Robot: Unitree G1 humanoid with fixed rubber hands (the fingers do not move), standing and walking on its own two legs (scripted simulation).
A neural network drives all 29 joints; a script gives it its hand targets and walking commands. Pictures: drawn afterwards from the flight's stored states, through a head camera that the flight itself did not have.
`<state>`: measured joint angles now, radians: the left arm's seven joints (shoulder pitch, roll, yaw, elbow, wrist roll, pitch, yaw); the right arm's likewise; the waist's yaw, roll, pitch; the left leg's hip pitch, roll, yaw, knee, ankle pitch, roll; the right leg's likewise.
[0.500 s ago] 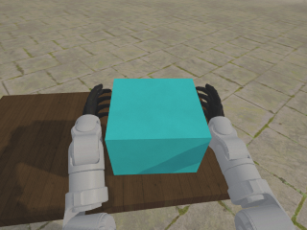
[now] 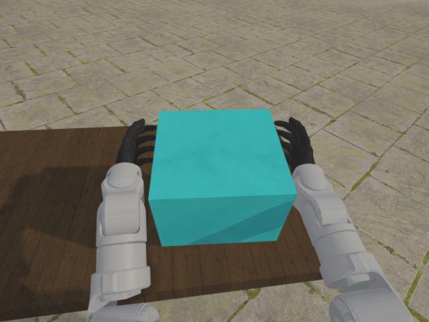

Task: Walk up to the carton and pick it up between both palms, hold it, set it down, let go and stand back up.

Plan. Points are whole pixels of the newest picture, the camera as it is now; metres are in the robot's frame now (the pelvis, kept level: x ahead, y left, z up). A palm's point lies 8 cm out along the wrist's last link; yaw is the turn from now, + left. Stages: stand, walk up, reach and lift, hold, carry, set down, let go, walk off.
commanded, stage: hold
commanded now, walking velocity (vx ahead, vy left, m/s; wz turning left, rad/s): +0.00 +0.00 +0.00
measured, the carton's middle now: (217, 175) +0.36 +0.00 +0.13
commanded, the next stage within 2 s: none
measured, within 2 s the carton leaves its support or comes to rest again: neither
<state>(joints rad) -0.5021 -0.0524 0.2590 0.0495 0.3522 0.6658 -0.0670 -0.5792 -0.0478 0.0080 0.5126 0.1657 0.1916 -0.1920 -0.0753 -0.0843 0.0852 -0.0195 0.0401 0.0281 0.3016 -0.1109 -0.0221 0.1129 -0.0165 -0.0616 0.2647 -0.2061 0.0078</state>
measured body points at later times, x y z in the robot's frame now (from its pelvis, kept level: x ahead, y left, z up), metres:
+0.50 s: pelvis -0.01 -0.01 +0.00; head -0.05 +0.02 +0.45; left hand +0.36 +0.16 +0.17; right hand +0.36 -0.15 +0.16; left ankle +0.05 +0.13 -0.75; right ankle -0.02 -0.12 -0.75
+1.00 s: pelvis +0.00 +0.00 +0.00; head -0.04 +0.03 +0.45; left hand +0.36 +0.16 +0.17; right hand +0.37 -0.15 +0.16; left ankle +0.05 +0.13 -0.75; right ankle -0.02 -0.12 -0.75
